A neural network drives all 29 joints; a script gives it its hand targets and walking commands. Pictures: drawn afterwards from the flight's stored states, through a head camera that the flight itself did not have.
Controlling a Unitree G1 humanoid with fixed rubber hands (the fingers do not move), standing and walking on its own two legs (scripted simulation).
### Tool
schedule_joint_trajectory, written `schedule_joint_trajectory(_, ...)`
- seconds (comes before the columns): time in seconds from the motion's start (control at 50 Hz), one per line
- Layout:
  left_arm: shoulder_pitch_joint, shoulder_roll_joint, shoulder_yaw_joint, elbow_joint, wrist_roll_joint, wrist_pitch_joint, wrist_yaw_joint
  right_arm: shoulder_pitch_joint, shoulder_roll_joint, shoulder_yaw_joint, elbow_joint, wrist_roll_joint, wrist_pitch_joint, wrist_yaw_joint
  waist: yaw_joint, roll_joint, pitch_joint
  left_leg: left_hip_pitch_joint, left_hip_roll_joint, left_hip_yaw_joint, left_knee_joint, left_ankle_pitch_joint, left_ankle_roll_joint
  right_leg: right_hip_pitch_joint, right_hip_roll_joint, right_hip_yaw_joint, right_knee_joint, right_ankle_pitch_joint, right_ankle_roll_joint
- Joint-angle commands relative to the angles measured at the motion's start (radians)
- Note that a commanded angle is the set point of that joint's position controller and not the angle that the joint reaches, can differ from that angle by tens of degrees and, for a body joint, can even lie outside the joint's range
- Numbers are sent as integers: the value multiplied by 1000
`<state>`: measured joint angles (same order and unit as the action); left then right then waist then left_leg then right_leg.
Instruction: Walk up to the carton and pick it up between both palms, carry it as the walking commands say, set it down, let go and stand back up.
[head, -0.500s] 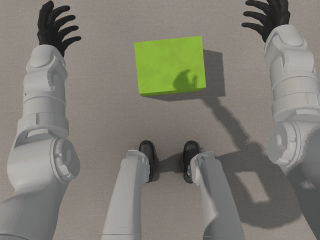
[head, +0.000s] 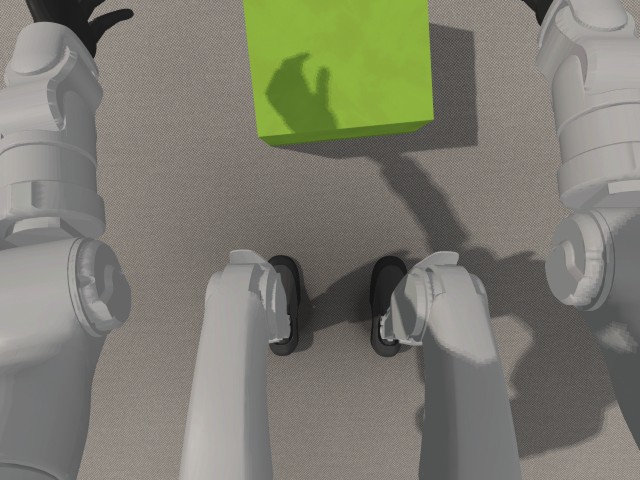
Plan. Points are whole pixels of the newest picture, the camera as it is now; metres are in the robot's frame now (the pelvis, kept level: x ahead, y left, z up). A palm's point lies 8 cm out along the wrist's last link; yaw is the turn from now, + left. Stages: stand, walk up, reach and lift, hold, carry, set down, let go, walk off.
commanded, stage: reach and lift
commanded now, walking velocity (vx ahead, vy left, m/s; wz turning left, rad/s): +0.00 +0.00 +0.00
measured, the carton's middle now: (337, 72) +0.58 +0.00 -0.42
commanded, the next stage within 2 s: none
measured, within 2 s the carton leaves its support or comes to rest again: neither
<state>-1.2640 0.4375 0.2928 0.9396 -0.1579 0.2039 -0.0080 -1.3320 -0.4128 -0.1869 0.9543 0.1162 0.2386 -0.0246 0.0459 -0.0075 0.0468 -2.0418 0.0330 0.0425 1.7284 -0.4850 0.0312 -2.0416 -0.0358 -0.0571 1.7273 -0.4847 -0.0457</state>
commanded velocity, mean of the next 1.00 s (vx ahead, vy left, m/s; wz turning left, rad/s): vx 0.00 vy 0.00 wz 0.00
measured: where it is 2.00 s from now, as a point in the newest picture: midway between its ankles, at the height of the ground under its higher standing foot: (334, 322)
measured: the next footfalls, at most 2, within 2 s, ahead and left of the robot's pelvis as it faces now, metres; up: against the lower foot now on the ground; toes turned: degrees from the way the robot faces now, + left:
none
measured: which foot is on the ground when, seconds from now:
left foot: down 0.00-1.00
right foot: down 0.00-1.00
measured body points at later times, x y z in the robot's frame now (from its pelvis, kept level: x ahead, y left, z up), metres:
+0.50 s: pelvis -0.01 +0.00 -0.10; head +0.36 +0.01 +0.15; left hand +0.54 +0.26 -0.26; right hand +0.57 -0.18 -0.26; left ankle +0.11 +0.11 -0.46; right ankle +0.11 -0.10 -0.46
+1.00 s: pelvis -0.01 +0.00 -0.16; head +0.37 +0.01 +0.06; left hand +0.53 +0.25 -0.35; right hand +0.57 -0.18 -0.35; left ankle +0.10 +0.11 -0.46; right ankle +0.11 -0.10 -0.46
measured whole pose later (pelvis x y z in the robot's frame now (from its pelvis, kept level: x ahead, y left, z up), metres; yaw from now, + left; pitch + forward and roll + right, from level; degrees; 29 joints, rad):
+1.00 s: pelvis -0.01 +0.00 -0.16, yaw +0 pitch +32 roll +0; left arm -1.54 0.49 0.07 1.24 -0.31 0.05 0.07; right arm -1.60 -0.49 -0.01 1.26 0.29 0.06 -0.06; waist 0.04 0.01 0.52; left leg -2.30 0.05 0.06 2.30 -0.56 0.07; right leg -2.30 -0.07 -0.04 2.31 -0.57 -0.06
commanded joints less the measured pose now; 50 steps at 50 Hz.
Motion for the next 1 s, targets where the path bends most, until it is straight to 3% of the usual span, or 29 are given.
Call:
schedule_joint_trajectory(0.0,-270,178,3,-85,-10,-18,10,-302,-150,-10,-83,7,-20,-5,18,-24,-1093,485,-58,-14,-91,251,-45,612,73,60,-67,227,40)
schedule_joint_trajectory(0.4,-369,174,-77,13,-54,-91,65,-388,-183,55,27,90,-109,-30,23,-17,-992,439,-33,-46,193,296,-32,450,47,65,229,237,34)
schedule_joint_trajectory(0.7,-468,174,-165,158,-110,-148,78,-472,-185,140,171,159,-169,-32,21,-6,-778,391,-15,-82,344,272,-21,319,19,91,389,185,31)
schedule_joint_trajectory(0.84,-501,164,-207,158,-164,-175,89,-511,-192,172,162,196,-196,-44,15,0,-874,442,-8,-75,407,346,-25,408,9,92,441,269,30)
schedule_joint_trajectory(0.92,-461,147,-217,220,-166,-171,74,-459,-173,169,236,177,-189,-38,-3,-13,-740,339,-3,-87,396,292,-21,340,7,97,438,231,29)
schedule_joint_trajectory(0.98,-459,154,-203,217,-146,-177,80,-456,-167,157,243,174,-192,-34,6,-4,-729,343,-4,-89,396,300,-23,317,7,99,441,226,28)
